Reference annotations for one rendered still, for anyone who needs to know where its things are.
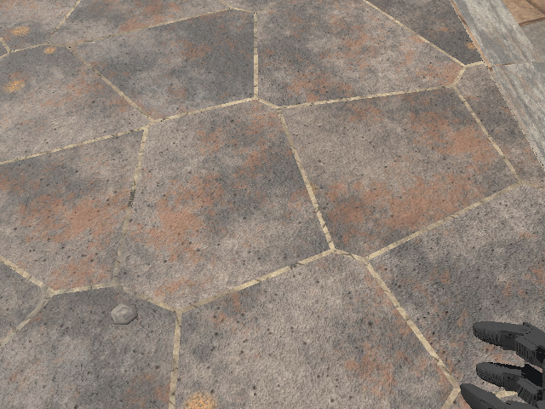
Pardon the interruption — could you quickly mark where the robot right hand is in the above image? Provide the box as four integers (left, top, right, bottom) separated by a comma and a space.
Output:
460, 321, 545, 409

